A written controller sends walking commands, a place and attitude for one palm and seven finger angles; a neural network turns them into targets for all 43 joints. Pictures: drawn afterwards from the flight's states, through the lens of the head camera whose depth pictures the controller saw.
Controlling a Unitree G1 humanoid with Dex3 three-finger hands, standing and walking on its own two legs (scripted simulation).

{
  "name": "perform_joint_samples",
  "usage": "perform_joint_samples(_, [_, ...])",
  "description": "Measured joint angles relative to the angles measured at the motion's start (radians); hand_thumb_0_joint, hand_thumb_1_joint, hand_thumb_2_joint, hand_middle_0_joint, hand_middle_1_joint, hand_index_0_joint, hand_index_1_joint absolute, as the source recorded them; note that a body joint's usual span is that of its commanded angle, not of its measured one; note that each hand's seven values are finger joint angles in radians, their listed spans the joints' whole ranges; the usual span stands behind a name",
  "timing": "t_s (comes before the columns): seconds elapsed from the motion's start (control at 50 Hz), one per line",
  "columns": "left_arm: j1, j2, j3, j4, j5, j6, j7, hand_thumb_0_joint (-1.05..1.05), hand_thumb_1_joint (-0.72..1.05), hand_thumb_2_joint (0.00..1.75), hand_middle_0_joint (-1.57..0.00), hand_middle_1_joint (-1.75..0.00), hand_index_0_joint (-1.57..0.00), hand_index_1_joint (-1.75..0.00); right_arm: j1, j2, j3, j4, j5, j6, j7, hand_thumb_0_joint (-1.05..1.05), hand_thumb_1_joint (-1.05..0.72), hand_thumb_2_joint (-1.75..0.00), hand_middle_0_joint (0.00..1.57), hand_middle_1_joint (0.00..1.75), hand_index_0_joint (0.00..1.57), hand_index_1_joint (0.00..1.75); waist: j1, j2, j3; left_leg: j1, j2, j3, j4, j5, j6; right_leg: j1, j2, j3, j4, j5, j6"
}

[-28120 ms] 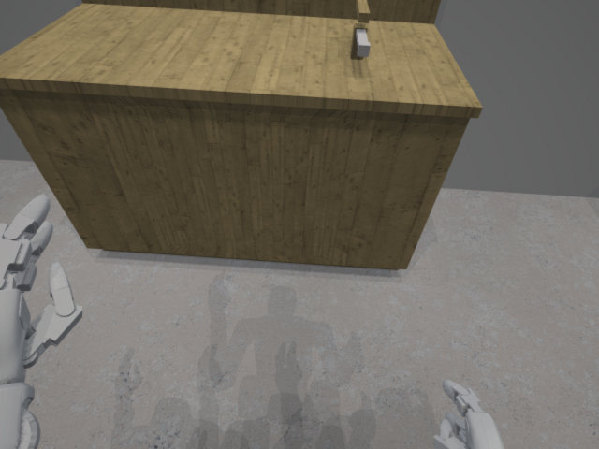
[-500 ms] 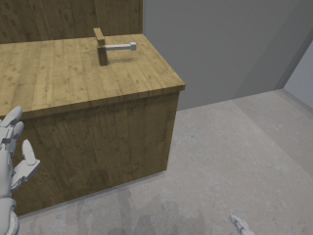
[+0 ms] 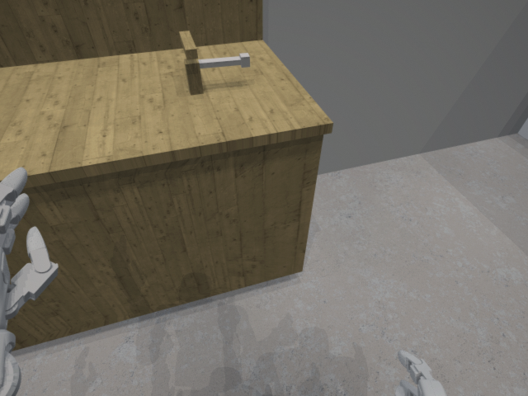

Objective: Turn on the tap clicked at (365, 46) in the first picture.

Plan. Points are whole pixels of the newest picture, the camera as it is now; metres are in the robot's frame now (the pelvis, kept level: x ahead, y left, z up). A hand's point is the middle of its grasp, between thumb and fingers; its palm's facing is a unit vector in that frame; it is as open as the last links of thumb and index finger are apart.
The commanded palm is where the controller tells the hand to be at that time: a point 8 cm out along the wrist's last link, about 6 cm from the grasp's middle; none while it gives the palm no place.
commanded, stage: stop stepping back and stand still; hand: left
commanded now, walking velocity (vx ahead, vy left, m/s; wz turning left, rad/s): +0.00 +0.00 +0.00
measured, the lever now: (244, 60) +0.91 +0.09 +0.13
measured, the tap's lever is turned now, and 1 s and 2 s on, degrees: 85 85 85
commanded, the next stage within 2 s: stand and check the lever's angle in 0.52 s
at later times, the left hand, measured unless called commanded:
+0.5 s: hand (75, 249) +0.25 +0.24 +0.16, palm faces +0.38 -0.84 -0.39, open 7.4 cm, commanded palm +0.20 +0.28 +0.19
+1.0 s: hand (63, 257) +0.24 +0.25 +0.16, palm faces +0.38 -0.84 -0.38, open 7.4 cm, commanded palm +0.19 +0.29 +0.19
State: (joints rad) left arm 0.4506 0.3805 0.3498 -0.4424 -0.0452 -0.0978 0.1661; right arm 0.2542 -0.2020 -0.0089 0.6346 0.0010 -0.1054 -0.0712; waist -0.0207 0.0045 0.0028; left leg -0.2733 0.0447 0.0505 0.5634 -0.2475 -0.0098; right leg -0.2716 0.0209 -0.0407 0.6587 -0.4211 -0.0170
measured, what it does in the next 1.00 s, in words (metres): stands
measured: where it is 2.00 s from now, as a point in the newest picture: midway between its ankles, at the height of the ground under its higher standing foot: outside the picture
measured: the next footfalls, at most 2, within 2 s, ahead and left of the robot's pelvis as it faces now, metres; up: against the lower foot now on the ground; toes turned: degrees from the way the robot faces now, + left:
none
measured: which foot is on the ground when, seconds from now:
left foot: down 0.00-1.00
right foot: down 0.00-1.00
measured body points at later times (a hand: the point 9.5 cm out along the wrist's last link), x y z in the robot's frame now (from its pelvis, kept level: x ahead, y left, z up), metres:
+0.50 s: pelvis +0.03 +0.00 +0.01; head +0.04 -0.01 +0.46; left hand +0.22 +0.28 +0.19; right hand +0.23 -0.23 -0.06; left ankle +0.05 +0.12 -0.73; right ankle +0.02 -0.09 -0.73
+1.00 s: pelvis +0.02 +0.01 +0.01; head +0.03 +0.01 +0.46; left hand +0.21 +0.30 +0.18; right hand +0.19 -0.22 -0.07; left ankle +0.05 +0.12 -0.73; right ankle +0.02 -0.09 -0.73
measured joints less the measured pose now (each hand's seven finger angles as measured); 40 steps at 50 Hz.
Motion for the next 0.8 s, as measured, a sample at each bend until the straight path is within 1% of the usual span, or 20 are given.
perform_joint_samples(0.02, [0.012,0.006,0.005,-0.013,0.002,-0.005,-0.001,0.01,0.89,0.90,-0.20,-0.30,-0.20,-0.30,0.003,0.004,0.004,-0.008,0.000,-0.001,0.005,0.02,-0.90,-0.90,0.20,0.30,0.20,0.30,0.005,0.003,0.002,-0.020,0.003,-0.001,0.031,-0.027,-0.002,0.013,0.001,0.002,-0.062,0.064,-0.011])
perform_joint_samples(0.04, [0.017,-0.001,0.002,-0.019,0.003,-0.010,-0.004,0.01,0.89,0.90,-0.20,-0.30,-0.20,-0.30,0.000,0.004,0.005,-0.008,0.000,0.000,0.009,0.02,-0.90,-0.90,0.20,0.30,0.20,0.30,0.009,0.018,0.010,-0.039,0.011,-0.012,0.074,-0.069,0.002,0.010,0.011,-0.007,-0.068,0.121,-0.028])
perform_joint_samples(0.08, [0.017,-0.027,-0.021,-0.026,-0.001,-0.014,-0.011,0.01,0.89,0.90,-0.20,-0.30,-0.20,-0.30,-0.005,0.002,0.001,0.011,0.003,0.002,0.018,0.02,-0.90,-0.90,0.20,0.30,0.20,0.30,0.020,0.038,0.024,-0.072,0.004,-0.036,0.173,-0.120,0.002,0.017,0.023,-0.019,-0.069,0.137,-0.047])
perform_joint_samples(0.12, [0.021,-0.052,-0.041,-0.033,-0.007,-0.016,-0.015,0.01,0.89,0.90,-0.20,-0.30,-0.20,-0.30,-0.008,0.003,-0.001,0.026,0.006,0.004,0.022,0.02,-0.90,-0.90,0.20,0.30,0.20,0.30,0.032,0.035,0.031,-0.076,-0.013,-0.037,0.210,-0.137,0.001,0.034,0.022,-0.015,-0.092,0.134,-0.050])
perform_joint_samples(0.14, [0.023,-0.059,-0.046,-0.036,-0.008,-0.020,-0.015,0.01,0.89,0.90,-0.20,-0.30,-0.21,-0.30,-0.010,0.004,0.001,0.028,0.006,0.005,0.021,0.02,-0.90,-0.90,0.21,0.30,0.20,0.30,0.034,0.029,0.035,-0.065,-0.020,-0.030,0.185,-0.127,0.001,0.042,0.018,-0.011,-0.101,0.134,-0.049])
perform_joint_samples(0.16, [0.025,-0.062,-0.049,-0.037,-0.009,-0.025,-0.014,0.01,0.89,0.90,-0.21,-0.30,-0.21,-0.30,-0.013,0.004,0.003,0.026,0.005,0.005,0.019,0.02,-0.90,-0.90,0.21,0.30,0.20,0.30,0.034,0.023,0.039,-0.044,-0.026,-0.023,0.134,-0.090,0.003,0.049,0.015,-0.010,-0.105,0.132,-0.046])
perform_joint_samples(0.2, [0.026,-0.060,-0.048,-0.040,-0.012,-0.032,-0.011,0.01,0.89,0.90,-0.21,-0.30,-0.21,-0.30,-0.017,-0.004,0.004,0.012,0.002,0.004,0.012,0.02,-0.90,-0.90,0.21,0.30,0.20,0.30,0.029,0.034,0.041,0.007,-0.018,-0.027,0.016,0.013,0.012,0.054,0.024,-0.016,-0.098,0.122,-0.039])
perform_joint_samples(0.22, [0.021,-0.055,-0.046,-0.034,-0.013,-0.035,-0.011,0.01,0.89,0.90,-0.21,-0.30,-0.21,-0.30,-0.026,-0.003,0.000,0.013,0.003,0.007,0.008,0.02,-0.90,-0.90,0.21,0.30,0.20,0.30,0.027,0.034,0.043,0.020,-0.017,-0.028,-0.001,-0.009,0.013,0.056,0.025,-0.017,-0.094,0.116,-0.036])
perform_joint_samples(0.28, [0.011,-0.043,-0.035,-0.011,-0.010,-0.026,-0.009,0.01,0.89,0.90,-0.21,-0.30,-0.21,-0.30,-0.053,0.001,-0.001,0.007,0.005,0.022,0.001,0.02,-0.90,-0.90,0.21,0.30,0.20,0.30,0.033,0.021,0.040,0.034,-0.021,-0.014,-0.021,-0.017,0.010,0.073,0.022,-0.003,-0.128,0.128,-0.034])
perform_joint_samples(0.36, [0.008,-0.030,-0.025,-0.009,-0.007,-0.024,-0.007,0.01,0.89,0.90,-0.21,-0.30,-0.21,-0.30,-0.079,-0.002,0.002,-0.024,0.003,0.017,0.000,0.02,-0.90,-0.90,0.21,0.30,0.20,0.30,0.032,0.023,0.033,0.035,-0.017,-0.011,-0.055,0.001,0.009,0.080,0.026,0.001,-0.178,0.153,-0.029])
perform_joint_samples(0.48, [0.031,-0.036,-0.040,-0.021,-0.014,-0.022,-0.010,0.01,0.89,0.90,-0.21,-0.30,-0.21,-0.30,-0.102,-0.008,-0.001,-0.050,0.004,0.024,0.001,0.02,-0.90,-0.90,0.21,0.30,0.20,0.30,0.036,0.028,0.020,0.038,-0.012,-0.006,-0.078,0.007,0.009,0.088,0.032,0.007,-0.216,0.170,-0.029])
perform_joint_samples(0.58, [0.035,-0.041,-0.054,-0.009,-0.018,-0.011,-0.012,0.01,0.89,0.90,-0.21,-0.30,-0.21,-0.30,-0.101,-0.013,-0.004,-0.054,0.004,0.038,-0.005,0.02,-0.90,-0.90,0.21,0.30,0.20,0.30,0.039,0.030,0.013,0.043,-0.012,-0.004,-0.085,0.008,0.010,0.096,0.033,0.009,-0.230,0.175,-0.027])
perform_joint_samples(0.68, [0.025,-0.041,-0.054,0.001,-0.019,-0.005,-0.008,0.01,0.89,0.90,-0.21,-0.30,-0.21,-0.30,-0.086,-0.015,-0.002,-0.048,0.003,0.047,-0.009,0.02,-0.90,-0.90,0.21,0.30,0.20,0.30,0.039,0.030,0.011,0.045,-0.014,-0.005,-0.093,0.014,0.013,0.100,0.031,0.009,-0.244,0.184,-0.024])
perform_joint_samples(0.8, [0.026,-0.039,-0.052,0.000,-0.018,-0.007,-0.003,0.01,0.89,0.90,-0.21,-0.30,-0.21,-0.30,-0.066,-0.013,0.002,-0.037,0.000,0.050,-0.009,0.02,-0.90,-0.90,0.21,0.30,0.20,0.30,0.034,0.032,0.010,0.042,-0.016,-0.004,-0.103,0.024,0.017,0.100,0.029,0.009,-0.259,0.197,-0.020])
